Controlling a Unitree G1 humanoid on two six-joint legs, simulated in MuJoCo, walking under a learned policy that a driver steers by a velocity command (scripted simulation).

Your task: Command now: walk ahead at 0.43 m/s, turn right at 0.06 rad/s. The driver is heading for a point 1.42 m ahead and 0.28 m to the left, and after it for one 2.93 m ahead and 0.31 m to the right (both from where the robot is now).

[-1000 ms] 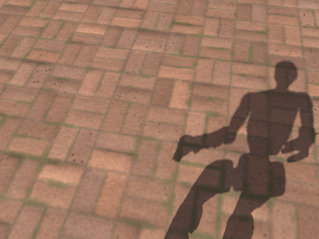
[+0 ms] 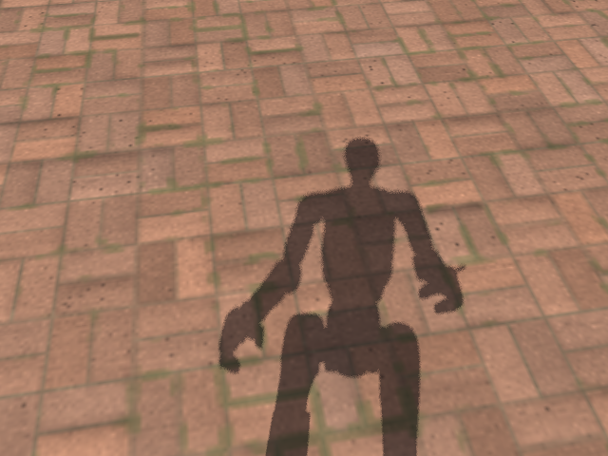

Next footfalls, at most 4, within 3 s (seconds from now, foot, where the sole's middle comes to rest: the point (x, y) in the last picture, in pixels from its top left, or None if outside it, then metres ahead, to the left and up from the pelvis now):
0.04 left None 0.13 0.12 -0.78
0.56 right None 0.48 -0.09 -0.78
1.08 left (254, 360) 0.73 0.19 -0.78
1.60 right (296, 244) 1.10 0.12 -0.78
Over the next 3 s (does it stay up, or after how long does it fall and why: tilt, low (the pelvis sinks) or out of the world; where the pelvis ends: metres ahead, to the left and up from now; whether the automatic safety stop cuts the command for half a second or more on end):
stays up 1.60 0.34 0.01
